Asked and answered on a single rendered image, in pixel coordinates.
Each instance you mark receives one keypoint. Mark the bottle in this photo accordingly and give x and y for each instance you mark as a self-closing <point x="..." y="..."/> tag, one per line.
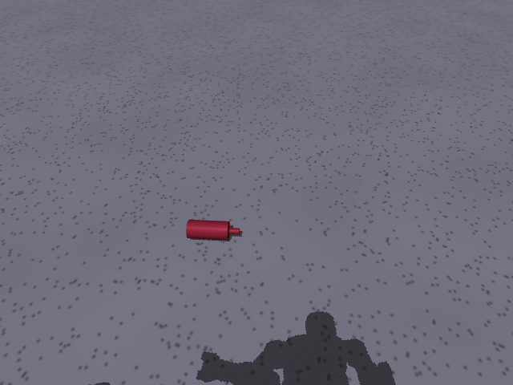
<point x="216" y="230"/>

